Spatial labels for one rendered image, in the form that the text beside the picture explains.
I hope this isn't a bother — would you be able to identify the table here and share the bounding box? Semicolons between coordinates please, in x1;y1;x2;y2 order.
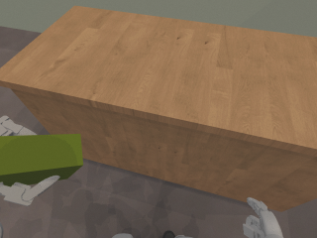
0;5;317;212

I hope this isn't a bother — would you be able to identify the left robot hand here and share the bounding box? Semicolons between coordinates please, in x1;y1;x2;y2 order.
0;115;60;206

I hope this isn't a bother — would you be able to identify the sponge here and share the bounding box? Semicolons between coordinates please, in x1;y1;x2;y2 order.
0;134;83;187

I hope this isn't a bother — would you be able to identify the right robot hand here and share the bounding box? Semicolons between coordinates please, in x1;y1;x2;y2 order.
243;197;283;238

